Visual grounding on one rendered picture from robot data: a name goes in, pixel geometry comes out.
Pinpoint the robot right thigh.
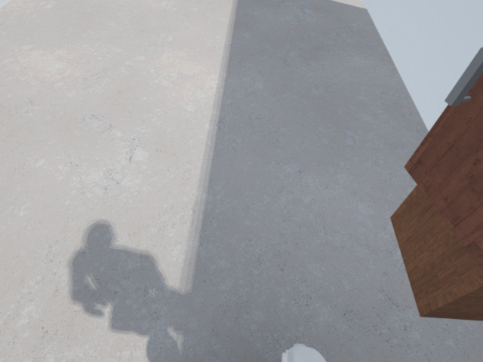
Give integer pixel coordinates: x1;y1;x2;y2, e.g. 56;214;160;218
281;346;326;362

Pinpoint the handle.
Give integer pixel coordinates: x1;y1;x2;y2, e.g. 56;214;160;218
445;48;483;106

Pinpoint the cupboard door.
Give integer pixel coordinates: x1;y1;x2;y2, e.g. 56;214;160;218
404;73;483;271

